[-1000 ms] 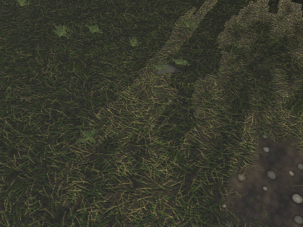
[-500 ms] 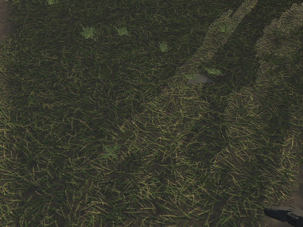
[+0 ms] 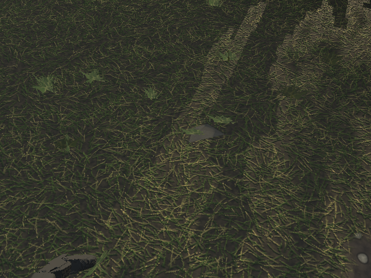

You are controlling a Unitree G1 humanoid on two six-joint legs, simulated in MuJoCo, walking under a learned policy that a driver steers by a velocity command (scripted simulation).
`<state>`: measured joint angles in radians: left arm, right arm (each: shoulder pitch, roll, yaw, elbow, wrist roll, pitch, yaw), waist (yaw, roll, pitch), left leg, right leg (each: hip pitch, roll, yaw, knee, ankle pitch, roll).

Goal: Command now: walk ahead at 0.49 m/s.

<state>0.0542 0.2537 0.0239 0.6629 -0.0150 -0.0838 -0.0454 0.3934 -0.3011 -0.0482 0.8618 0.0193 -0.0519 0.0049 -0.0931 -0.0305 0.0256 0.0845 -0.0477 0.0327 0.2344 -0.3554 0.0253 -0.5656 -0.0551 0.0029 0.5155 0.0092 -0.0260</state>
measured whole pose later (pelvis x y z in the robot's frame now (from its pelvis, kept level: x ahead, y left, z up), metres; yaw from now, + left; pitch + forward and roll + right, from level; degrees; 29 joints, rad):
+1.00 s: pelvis +0.55 +0.09 +0.00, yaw +31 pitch +2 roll +1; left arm 0.02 0.28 0.04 0.69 0.01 -0.09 -0.01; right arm 0.31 -0.31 -0.09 0.70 0.02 0.01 -0.04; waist -0.07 -0.04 0.04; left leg -0.15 -0.14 -0.19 0.51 -0.37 0.07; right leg -0.52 0.02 0.09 0.49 0.02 0.05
